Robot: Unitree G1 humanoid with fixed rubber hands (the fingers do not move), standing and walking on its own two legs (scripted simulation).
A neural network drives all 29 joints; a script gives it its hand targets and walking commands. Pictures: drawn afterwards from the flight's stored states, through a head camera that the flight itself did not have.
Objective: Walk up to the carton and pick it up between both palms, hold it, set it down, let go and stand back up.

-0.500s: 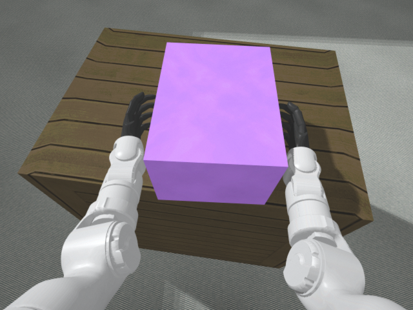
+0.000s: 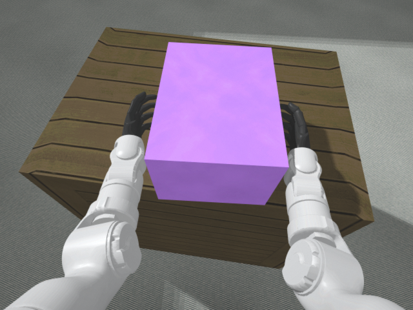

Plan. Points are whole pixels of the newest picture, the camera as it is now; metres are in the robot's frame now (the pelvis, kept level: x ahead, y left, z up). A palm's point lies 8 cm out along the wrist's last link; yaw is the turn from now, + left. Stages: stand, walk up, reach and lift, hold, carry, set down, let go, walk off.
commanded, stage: reach and lift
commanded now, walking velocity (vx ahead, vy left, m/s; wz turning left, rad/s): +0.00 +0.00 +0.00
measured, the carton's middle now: (215, 122) +0.49 -0.05 +0.03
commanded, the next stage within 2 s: none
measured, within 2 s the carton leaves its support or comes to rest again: leaves its support in 1.50 s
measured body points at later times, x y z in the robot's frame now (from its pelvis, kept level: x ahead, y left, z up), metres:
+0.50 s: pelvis +0.00 +0.00 +0.00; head +0.07 +0.01 +0.44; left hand +0.46 +0.12 +0.06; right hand +0.41 -0.20 +0.06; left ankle -0.01 +0.13 -0.75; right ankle -0.03 -0.11 -0.75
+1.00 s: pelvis -0.01 +0.00 +0.00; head +0.05 +0.02 +0.44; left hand +0.44 +0.13 +0.06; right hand +0.40 -0.19 +0.06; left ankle -0.01 +0.13 -0.75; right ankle -0.03 -0.11 -0.75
